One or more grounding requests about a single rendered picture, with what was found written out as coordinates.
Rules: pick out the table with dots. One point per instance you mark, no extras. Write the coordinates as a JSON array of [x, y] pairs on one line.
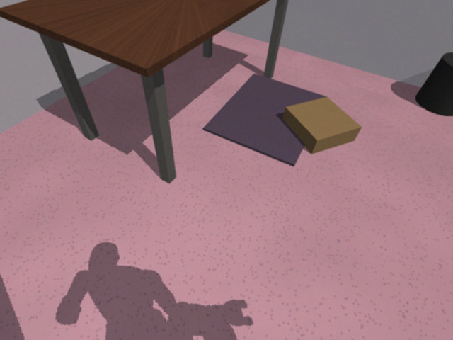
[[142, 36]]

